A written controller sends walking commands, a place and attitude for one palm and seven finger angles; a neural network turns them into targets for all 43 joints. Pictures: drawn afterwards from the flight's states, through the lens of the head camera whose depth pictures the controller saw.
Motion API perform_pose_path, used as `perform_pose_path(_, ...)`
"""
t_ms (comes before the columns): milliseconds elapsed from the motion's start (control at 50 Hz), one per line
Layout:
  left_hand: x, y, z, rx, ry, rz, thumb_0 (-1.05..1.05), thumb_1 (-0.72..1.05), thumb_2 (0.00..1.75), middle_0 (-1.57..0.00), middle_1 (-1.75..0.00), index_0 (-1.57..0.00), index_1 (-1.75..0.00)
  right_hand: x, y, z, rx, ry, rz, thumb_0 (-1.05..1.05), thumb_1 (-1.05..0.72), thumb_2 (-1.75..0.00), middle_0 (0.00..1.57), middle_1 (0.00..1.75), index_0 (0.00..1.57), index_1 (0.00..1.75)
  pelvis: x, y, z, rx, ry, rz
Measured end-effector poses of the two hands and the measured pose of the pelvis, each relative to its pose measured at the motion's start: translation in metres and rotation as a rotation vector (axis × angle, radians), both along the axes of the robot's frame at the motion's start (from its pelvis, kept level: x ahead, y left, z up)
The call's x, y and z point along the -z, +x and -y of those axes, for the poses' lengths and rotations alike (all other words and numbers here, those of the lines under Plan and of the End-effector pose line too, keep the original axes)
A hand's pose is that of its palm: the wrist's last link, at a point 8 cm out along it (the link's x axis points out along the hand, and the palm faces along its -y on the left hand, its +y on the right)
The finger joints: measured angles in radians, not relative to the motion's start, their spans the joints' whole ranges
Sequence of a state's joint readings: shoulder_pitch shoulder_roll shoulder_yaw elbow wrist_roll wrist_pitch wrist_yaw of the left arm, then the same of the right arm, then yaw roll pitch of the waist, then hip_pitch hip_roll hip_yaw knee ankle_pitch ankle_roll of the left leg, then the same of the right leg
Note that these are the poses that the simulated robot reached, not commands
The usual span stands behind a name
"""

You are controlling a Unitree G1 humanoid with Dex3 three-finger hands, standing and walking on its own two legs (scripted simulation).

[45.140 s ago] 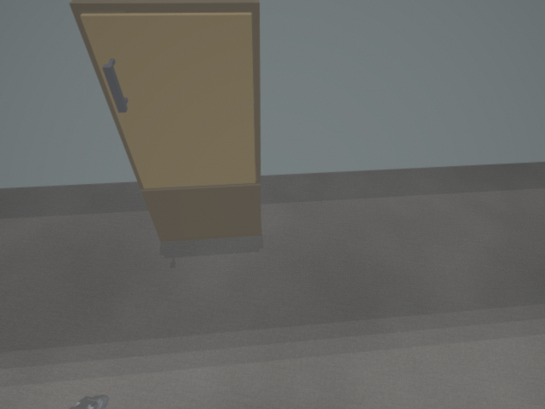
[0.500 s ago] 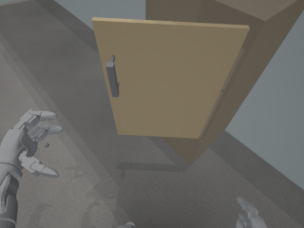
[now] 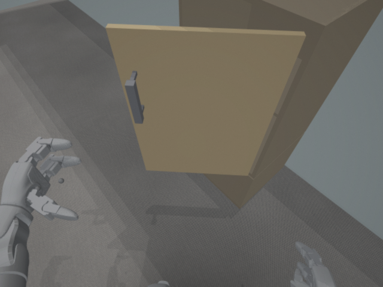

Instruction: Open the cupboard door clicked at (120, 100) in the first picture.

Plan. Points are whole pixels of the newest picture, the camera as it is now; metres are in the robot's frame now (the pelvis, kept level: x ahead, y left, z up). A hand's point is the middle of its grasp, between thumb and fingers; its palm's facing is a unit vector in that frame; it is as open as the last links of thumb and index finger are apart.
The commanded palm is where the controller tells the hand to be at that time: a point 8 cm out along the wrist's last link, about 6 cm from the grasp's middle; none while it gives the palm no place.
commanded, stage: move the hooked fingers beside the handle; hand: left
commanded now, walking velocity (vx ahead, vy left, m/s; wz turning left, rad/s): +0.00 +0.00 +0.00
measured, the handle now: (136, 98) +0.55 +0.18 +0.06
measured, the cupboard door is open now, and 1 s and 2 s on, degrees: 45 45 45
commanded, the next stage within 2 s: none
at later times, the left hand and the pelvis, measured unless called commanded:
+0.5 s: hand (79, 151) +0.37 +0.26 +0.07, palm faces +0.02 -1.00 -0.02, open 14.0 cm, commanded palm +0.34 +0.31 +0.07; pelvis +0.00 +0.01 +0.00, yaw -1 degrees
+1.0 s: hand (94, 131) +0.43 +0.25 +0.06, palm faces +0.00 -1.00 +0.00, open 14.0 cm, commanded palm +0.41 +0.29 +0.06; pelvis +0.00 +0.03 -0.01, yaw -1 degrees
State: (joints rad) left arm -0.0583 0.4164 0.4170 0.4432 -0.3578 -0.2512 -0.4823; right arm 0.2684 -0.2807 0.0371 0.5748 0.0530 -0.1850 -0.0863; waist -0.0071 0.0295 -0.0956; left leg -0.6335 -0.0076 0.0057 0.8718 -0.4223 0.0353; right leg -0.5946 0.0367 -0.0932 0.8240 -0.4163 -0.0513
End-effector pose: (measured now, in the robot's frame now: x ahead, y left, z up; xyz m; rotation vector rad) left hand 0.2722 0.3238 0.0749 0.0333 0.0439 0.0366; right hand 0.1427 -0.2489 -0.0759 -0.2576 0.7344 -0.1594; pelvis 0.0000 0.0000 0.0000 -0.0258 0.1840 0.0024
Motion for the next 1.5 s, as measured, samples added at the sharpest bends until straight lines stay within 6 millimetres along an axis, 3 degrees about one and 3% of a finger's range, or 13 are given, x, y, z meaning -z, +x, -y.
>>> perform_pose_path(100, 0.002, 0.012, 0.005, 0.012, 0.002, 0.009, -0.02, -0.50, 0.30, -0.30, -1.20, -0.30, -1.20, 0.004, -0.007, 0.004, 0.008, -0.015, -0.028, 0.01, -0.91, -0.90, 0.20, 0.30, 0.21, 0.30, 0.001, -0.004, 0.001, -0.003, -0.001, -0.001)
perform_pose_path(280, -0.003, 0.052, 0.010, 0.040, -0.007, 0.023, -0.02, -0.49, 0.30, -0.30, -1.20, -0.30, -1.20, 0.008, -0.034, 0.008, 0.070, -0.021, -0.099, 0.01, -0.91, -0.90, 0.20, 0.30, 0.21, 0.30, 0.001, -0.005, -0.002, 0.010, 0.000, -0.016)
perform_pose_path(480, 0.007, 0.072, 0.007, 0.021, -0.018, 0.002, -0.02, -0.49, 0.30, -0.30, -1.20, -0.30, -1.20, 0.014, -0.061, 0.004, 0.114, -0.021, -0.199, 0.01, -0.91, -0.90, 0.20, 0.30, 0.21, 0.30, 0.001, -0.001, -0.012, 0.023, -0.002, -0.036)
perform_pose_path(860, 0.005, 0.118, 0.018, 0.046, -0.026, 0.028, -0.02, -0.49, 0.30, -0.30, -1.20, -0.30, -1.20, 0.021, -0.076, -0.013, 0.134, -0.011, -0.295, 0.01, -0.91, -0.90, 0.20, 0.30, 0.21, 0.30, 0.004, 0.001, -0.027, 0.024, -0.014, -0.065)
perform_pose_path(1040, 0.012, 0.137, 0.023, 0.033, -0.024, 0.015, -0.02, -0.50, 0.30, -0.30, -1.20, -0.30, -1.20, 0.028, -0.095, -0.012, 0.147, -0.018, -0.373, 0.01, -0.91, -0.90, 0.20, 0.30, 0.21, 0.30, 0.008, -0.004, -0.026, 0.020, -0.018, -0.083)
perform_pose_path(1260, 0.008, 0.177, 0.038, 0.033, -0.026, 0.032, -0.02, -0.49, 0.30, -0.30, -1.20, -0.30, -1.20, 0.034, -0.133, -0.001, 0.206, -0.031, -0.492, 0.01, -0.91, -0.90, 0.20, 0.30, 0.21, 0.30, 0.015, -0.005, -0.020, 0.031, -0.017, -0.126)
perform_pose_path(1500, 0.009, 0.199, 0.037, 0.019, -0.023, 0.022, -0.02, -0.49, 0.30, -0.30, -1.20, -0.30, -1.20, 0.034, -0.161, 0.006, 0.257, -0.027, -0.592, 0.01, -0.91, -0.90, 0.20, 0.30, 0.21, 0.30, 0.017, 0.000, -0.013, 0.044, -0.017, -0.157)
